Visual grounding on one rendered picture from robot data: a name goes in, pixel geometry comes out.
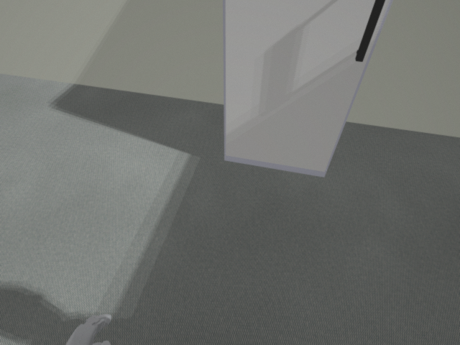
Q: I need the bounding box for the fridge door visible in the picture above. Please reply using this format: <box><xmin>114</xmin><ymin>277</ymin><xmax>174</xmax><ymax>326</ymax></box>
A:
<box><xmin>226</xmin><ymin>0</ymin><xmax>390</xmax><ymax>172</ymax></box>

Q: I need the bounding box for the robot left hand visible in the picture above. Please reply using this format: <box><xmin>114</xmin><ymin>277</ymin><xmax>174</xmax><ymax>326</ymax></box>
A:
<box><xmin>66</xmin><ymin>314</ymin><xmax>111</xmax><ymax>345</ymax></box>

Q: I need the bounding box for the handle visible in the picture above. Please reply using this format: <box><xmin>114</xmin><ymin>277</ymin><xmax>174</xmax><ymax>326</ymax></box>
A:
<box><xmin>356</xmin><ymin>0</ymin><xmax>385</xmax><ymax>62</ymax></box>

